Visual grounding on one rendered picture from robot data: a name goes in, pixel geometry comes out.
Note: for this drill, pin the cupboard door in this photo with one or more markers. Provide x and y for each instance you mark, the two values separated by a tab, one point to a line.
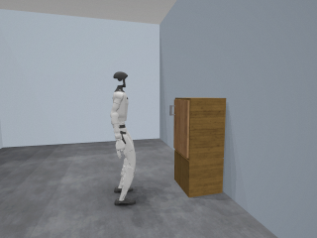
181	126

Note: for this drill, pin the right robot forearm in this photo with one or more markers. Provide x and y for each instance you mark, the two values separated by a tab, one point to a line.
115	123

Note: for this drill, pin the handle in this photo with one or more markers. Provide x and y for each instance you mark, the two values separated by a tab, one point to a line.
170	109

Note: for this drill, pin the robot right foot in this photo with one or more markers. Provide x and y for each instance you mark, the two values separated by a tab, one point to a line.
126	201

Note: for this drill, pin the right robot hand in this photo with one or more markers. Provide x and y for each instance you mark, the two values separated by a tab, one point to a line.
120	146

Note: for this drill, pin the left robot thigh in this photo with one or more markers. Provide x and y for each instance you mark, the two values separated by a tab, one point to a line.
126	162

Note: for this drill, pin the right robot upper arm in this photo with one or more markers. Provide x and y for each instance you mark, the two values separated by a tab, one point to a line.
118	97

